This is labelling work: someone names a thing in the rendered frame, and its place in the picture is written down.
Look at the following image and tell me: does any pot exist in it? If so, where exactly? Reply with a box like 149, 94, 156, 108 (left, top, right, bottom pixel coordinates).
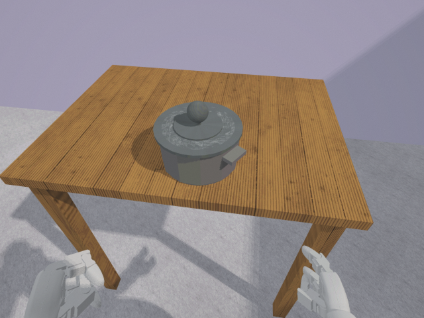
160, 142, 246, 186

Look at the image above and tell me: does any knob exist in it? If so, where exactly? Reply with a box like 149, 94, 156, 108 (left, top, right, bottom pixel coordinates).
187, 101, 209, 123

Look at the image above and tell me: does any robot right hand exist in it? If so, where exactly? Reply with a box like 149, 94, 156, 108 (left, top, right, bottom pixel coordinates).
297, 246, 350, 318

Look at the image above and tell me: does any table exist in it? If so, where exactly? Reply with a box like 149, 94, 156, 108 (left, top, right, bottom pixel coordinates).
0, 65, 374, 318

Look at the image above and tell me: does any lid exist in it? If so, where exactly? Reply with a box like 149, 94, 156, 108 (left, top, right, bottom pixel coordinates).
153, 102, 243, 158

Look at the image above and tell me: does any robot left hand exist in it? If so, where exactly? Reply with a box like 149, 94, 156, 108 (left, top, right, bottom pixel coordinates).
24, 250, 104, 318

